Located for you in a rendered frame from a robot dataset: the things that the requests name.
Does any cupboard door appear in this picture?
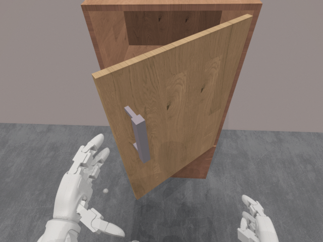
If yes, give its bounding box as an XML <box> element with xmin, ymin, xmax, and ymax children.
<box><xmin>92</xmin><ymin>14</ymin><xmax>253</xmax><ymax>200</ymax></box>

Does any robot right hand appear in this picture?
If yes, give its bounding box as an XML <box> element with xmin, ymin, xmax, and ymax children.
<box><xmin>238</xmin><ymin>195</ymin><xmax>279</xmax><ymax>242</ymax></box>

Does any robot left hand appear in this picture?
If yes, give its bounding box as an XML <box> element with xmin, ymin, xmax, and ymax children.
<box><xmin>53</xmin><ymin>134</ymin><xmax>125</xmax><ymax>237</ymax></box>

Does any handle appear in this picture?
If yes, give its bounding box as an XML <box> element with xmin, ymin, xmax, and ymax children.
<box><xmin>124</xmin><ymin>106</ymin><xmax>150</xmax><ymax>163</ymax></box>

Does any left robot forearm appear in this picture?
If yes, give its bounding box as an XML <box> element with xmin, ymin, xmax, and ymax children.
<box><xmin>37</xmin><ymin>218</ymin><xmax>81</xmax><ymax>242</ymax></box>

